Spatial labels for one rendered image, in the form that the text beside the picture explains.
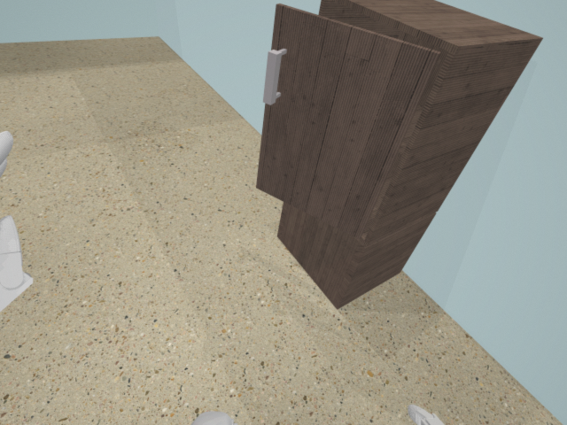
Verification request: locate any cupboard door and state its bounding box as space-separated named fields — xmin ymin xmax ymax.
xmin=256 ymin=4 xmax=441 ymax=240

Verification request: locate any handle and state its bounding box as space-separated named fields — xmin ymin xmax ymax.
xmin=263 ymin=49 xmax=287 ymax=105

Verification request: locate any robot left hand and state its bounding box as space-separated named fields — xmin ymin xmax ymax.
xmin=0 ymin=131 xmax=33 ymax=312

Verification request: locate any robot right hand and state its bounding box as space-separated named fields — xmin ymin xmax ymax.
xmin=408 ymin=405 xmax=445 ymax=425

